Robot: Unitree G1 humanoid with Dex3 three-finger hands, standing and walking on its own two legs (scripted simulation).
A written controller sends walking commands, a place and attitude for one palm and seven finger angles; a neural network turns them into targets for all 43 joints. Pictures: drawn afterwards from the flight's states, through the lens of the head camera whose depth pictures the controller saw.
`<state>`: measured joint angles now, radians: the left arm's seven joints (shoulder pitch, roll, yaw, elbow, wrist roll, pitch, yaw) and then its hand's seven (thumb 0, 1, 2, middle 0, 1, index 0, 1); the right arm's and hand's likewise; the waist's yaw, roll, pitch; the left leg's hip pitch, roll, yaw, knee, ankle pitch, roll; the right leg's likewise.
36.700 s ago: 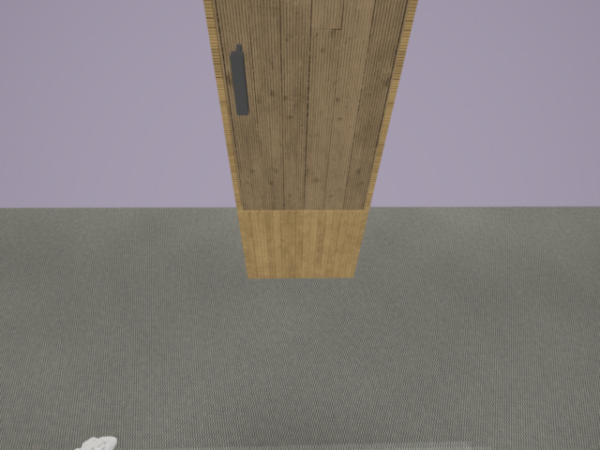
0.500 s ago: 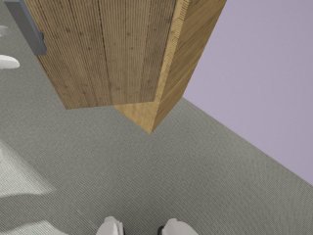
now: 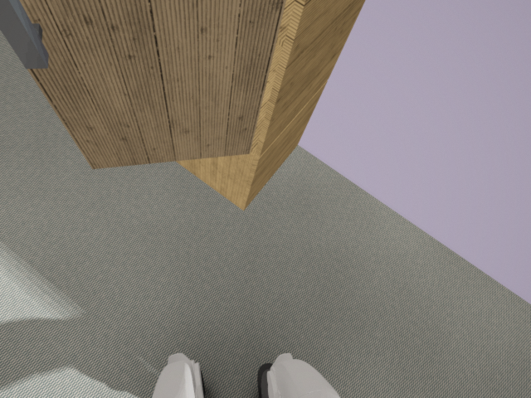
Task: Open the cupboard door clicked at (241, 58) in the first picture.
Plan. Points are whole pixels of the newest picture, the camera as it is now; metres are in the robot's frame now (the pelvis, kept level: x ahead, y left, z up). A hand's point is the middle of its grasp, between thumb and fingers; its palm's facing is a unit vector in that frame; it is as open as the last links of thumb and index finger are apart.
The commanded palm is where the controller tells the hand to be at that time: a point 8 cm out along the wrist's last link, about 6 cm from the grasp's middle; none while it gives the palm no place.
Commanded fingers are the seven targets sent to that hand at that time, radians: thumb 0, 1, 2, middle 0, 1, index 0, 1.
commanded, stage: slide the fingers in behind the handle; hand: left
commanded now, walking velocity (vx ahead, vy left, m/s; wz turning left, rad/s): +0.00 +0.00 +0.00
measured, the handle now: (11, 1) +0.60 +0.25 +0.14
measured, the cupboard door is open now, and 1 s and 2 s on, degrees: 47 47 47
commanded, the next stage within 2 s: close the thumb around the handle in 1.62 s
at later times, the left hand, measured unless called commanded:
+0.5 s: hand out of the picture +0.55 +0.29 +0.14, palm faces +0.11 -0.99 +0.00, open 14.0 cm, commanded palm +0.53 +0.31 +0.14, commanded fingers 0.00 -0.50 0.30 -0.30 -1.20 -0.30 -1.20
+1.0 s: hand (5, 33) +0.55 +0.25 +0.14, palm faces +0.11 -0.99 +0.00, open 13.9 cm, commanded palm +0.54 +0.28 +0.14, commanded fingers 0.00 -0.50 0.30 -0.30 -1.20 -0.30 -1.20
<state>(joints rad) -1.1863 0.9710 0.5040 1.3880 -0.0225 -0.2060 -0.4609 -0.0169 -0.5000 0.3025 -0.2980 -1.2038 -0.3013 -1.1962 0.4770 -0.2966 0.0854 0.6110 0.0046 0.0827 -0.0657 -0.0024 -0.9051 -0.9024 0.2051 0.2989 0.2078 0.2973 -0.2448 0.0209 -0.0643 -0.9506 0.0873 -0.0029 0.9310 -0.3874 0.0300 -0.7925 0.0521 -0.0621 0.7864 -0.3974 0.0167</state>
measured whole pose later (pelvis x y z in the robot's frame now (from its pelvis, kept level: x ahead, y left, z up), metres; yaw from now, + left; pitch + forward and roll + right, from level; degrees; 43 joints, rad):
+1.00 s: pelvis +0.00 -0.01 +0.00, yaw +1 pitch +22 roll -5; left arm -1.16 0.79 0.46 1.35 -0.02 -0.23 -0.29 -0.02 -0.50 0.30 -0.30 -1.20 -0.31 -1.21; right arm 0.47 -0.29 0.06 0.62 -0.01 0.06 -0.02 0.00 -0.91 -0.90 0.20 0.30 0.21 0.30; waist -0.24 0.03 -0.07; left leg -0.91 0.08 0.00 0.91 -0.38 0.02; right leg -0.76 0.05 -0.06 0.79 -0.41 0.00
